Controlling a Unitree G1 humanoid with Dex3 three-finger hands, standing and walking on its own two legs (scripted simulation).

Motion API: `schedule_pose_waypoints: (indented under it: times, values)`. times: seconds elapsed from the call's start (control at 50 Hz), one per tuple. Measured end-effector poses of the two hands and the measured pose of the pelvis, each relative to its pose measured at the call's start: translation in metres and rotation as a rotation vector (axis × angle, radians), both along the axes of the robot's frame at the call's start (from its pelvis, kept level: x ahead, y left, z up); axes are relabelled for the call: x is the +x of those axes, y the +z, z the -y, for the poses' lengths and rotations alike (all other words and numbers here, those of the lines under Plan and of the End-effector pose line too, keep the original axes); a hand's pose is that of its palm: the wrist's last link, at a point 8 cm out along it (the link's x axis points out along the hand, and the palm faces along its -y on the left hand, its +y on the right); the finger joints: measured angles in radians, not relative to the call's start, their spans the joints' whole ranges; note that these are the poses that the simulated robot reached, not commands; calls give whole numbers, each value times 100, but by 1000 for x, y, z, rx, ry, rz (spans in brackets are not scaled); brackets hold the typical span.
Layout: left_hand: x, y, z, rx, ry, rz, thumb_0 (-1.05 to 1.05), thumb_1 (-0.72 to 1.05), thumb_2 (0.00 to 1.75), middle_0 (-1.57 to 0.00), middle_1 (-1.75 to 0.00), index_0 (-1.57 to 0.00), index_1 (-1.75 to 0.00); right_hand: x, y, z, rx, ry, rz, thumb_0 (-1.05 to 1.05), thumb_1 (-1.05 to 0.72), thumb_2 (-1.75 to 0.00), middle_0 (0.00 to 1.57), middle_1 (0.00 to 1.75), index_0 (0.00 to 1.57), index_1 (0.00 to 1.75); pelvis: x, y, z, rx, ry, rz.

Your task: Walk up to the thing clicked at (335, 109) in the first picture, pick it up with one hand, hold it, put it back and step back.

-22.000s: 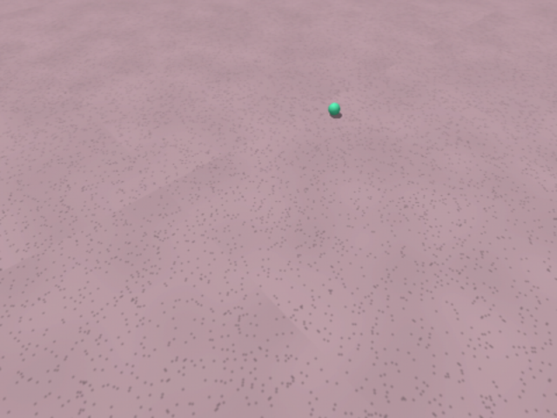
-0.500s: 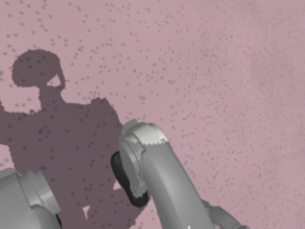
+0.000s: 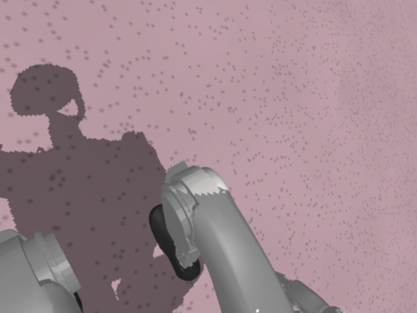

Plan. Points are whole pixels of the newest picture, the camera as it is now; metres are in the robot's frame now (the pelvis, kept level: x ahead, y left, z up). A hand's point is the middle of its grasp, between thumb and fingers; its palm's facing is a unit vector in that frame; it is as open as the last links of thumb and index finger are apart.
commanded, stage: close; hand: left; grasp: from above
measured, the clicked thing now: out of the picture +0.48 +0.33 -0.28
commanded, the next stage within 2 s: settle in 0.76 s
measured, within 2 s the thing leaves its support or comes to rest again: leaves its support in 1.22 s
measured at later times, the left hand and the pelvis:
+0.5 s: hand out of the picture +0.47 +0.33 -0.25, palm faces -0.43 -0.15 -0.89, open 10.1 cm; pelvis +0.00 +0.00 +0.00, yaw +0 degrees
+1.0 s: hand out of the picture +0.47 +0.33 -0.25, palm faces -0.43 -0.15 -0.89, open 9.9 cm; pelvis +0.00 +0.00 +0.00, yaw +0 degrees
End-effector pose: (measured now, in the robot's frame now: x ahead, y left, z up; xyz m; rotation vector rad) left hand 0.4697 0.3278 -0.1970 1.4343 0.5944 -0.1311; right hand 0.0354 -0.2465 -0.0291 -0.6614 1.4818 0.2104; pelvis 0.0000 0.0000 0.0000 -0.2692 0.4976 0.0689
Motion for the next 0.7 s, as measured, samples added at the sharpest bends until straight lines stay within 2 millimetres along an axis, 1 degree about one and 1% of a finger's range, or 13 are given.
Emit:
schedule_pose_waypoints:
  times: [0.24, 0.7]
  values:
    - [1, 2, 0, 1, 1, 1, 1, 2, 66, -48, -95, -48, -87, 2, 2, 0, 0, 7, 8, 0, -90, -90, 20, 30, 20, 30, 0, 1, 0, -1, 0, 0]
    - [5, 4, 0, 10, 5, 1, 2, 3, 51, -59, -84, -59, -77, -5, 0, 1, 2, 7, -10, 0, -90, -90, 20, 30, 20, 30, -1, 1, 2, 2, -4, 3]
